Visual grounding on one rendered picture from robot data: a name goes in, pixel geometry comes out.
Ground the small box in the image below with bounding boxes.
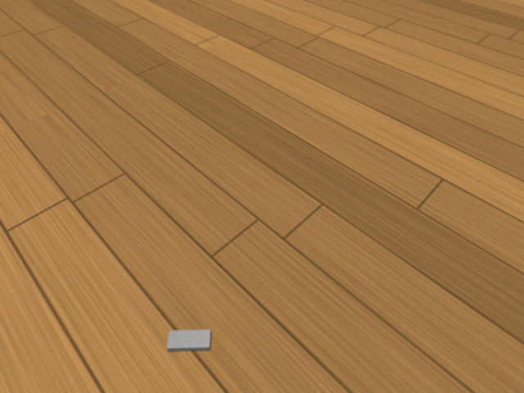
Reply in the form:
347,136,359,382
167,329,212,351

